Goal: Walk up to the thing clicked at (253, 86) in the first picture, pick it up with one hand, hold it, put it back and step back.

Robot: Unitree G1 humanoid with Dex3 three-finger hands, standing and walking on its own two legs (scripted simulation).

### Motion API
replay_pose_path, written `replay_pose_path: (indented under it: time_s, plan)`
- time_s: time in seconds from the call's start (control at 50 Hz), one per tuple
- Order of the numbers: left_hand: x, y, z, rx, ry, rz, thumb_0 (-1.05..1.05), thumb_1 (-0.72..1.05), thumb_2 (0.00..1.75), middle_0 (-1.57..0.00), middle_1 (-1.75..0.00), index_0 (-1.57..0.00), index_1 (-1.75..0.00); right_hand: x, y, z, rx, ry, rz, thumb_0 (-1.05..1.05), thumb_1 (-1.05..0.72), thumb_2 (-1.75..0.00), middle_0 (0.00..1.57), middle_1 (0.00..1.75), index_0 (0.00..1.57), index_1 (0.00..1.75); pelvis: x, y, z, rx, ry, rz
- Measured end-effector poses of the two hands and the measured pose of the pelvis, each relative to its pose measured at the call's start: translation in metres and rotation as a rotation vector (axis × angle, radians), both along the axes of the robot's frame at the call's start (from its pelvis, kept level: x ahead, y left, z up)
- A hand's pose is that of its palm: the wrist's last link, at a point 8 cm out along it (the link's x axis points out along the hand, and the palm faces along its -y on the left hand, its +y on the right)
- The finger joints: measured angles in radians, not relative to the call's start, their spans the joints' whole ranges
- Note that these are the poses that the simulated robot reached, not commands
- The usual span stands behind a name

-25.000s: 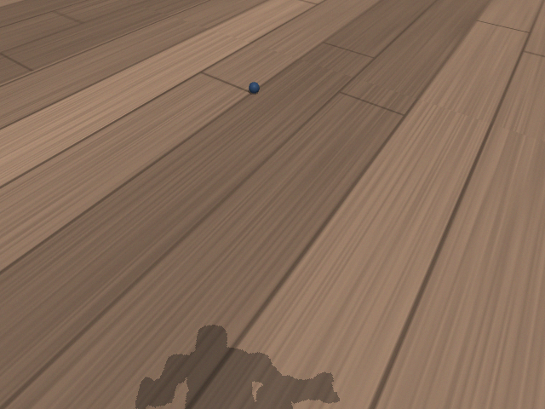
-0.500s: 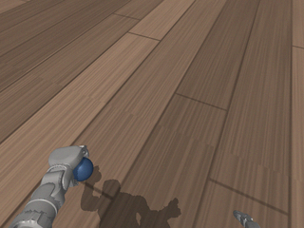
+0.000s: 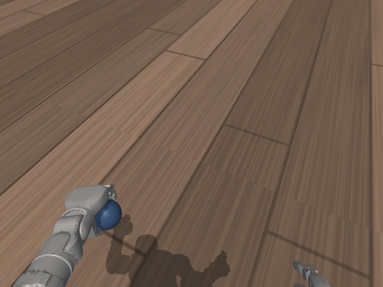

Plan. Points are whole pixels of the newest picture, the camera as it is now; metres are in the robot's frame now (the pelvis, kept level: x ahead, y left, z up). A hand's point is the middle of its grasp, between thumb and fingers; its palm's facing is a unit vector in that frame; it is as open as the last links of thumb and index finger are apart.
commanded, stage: hold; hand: left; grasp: from above
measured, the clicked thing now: (106, 214) +0.31 +0.21 -0.08
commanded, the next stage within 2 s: crouch in 1.12 s
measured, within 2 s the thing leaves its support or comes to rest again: neither
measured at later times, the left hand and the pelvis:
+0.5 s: hand (91, 219) +0.28 +0.22 -0.04, palm faces -0.45 -0.06 -0.89, open 10.1 cm; pelvis -0.01 +0.00 +0.01, yaw +0 degrees
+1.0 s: hand (91, 219) +0.28 +0.23 -0.03, palm faces -0.46 -0.06 -0.89, open 10.1 cm; pelvis +0.00 +0.00 +0.01, yaw +0 degrees
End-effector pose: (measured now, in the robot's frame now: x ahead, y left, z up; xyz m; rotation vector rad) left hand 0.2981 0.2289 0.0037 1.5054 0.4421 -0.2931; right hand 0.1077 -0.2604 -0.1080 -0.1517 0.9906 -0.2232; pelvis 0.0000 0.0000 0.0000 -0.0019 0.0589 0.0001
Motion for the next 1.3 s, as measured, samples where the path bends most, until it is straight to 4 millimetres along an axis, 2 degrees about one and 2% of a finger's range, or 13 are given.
replay_pose_path:
  time_s: [0.28,0.54,0.8,1.3]
  plan:
    - [-0.013,-0.003,0.007,-0.009,0.000,-0.016,-0.04,0.06,0.63,-0.86,-0.78,-0.56,-0.59,0.006,0.001,0.006,0.001,-0.032,0.018,0.01,-0.91,-0.90,0.20,0.30,0.20,0.30,-0.008,-0.002,0.003,0.002,-0.024,0.000]
    - [-0.013,-0.003,0.019,-0.011,-0.005,-0.011,-0.04,0.07,0.62,-0.86,-0.77,-0.56,-0.59,0.017,0.007,0.009,0.017,-0.060,0.025,0.01,-0.91,-0.90,0.20,0.30,0.20,0.30,-0.006,-0.002,0.006,0.004,-0.040,-0.001]
    - [-0.011,-0.003,0.022,-0.015,0.004,-0.020,-0.04,0.07,0.62,-0.86,-0.77,-0.56,-0.59,0.026,0.009,0.012,0.017,-0.072,0.032,0.01,-0.91,-0.90,0.20,0.30,0.20,0.30,-0.004,-0.002,0.008,0.005,-0.046,0.000]
    - [-0.005,-0.002,0.018,-0.014,0.001,-0.012,-0.03,0.07,0.63,-0.86,-0.77,-0.56,-0.59,0.022,0.009,0.011,0.014,-0.035,0.019,0.01,-0.91,-0.90,0.20,0.30,0.20,0.30,0.001,0.000,0.009,0.004,-0.041,0.001]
